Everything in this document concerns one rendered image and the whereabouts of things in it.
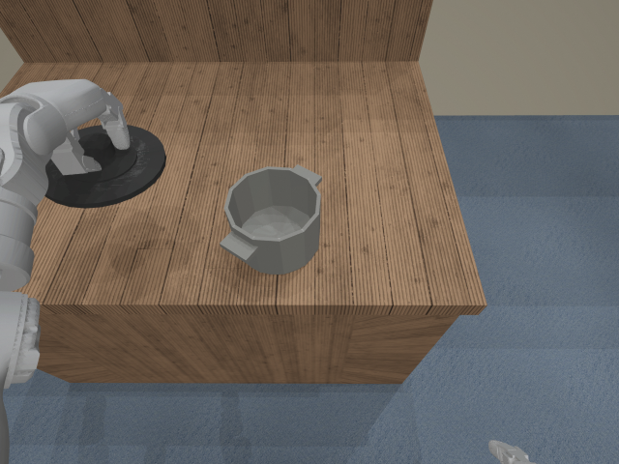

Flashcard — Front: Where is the pot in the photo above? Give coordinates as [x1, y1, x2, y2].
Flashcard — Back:
[220, 164, 322, 275]

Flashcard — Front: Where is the right robot hand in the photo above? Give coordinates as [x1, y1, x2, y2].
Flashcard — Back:
[488, 440, 537, 464]

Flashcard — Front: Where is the robot left upper arm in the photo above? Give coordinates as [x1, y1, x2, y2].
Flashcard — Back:
[0, 291, 41, 464]

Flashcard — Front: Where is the robot left forearm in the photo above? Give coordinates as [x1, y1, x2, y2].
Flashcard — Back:
[0, 93, 67, 292]

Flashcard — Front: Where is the table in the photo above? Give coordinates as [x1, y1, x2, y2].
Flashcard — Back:
[0, 0, 487, 384]

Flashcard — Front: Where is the left robot hand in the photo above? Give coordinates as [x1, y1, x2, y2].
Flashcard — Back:
[11, 79, 130, 175]

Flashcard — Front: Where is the knob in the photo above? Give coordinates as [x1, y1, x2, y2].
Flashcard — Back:
[78, 132, 115, 163]

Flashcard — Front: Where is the lid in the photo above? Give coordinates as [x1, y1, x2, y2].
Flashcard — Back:
[45, 125, 166, 209]

